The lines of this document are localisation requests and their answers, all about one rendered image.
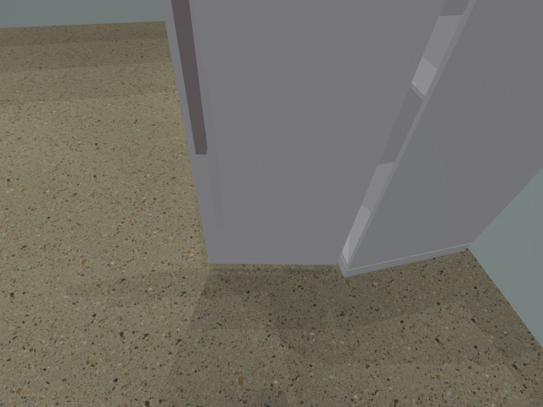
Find handle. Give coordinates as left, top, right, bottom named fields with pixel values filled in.
left=171, top=0, right=207, bottom=154

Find fridge door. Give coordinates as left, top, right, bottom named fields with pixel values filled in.
left=161, top=0, right=445, bottom=265

